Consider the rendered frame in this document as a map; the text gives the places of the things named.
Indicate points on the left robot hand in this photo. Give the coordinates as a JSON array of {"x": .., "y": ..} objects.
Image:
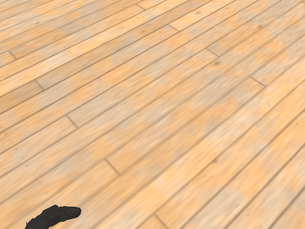
[{"x": 52, "y": 216}]

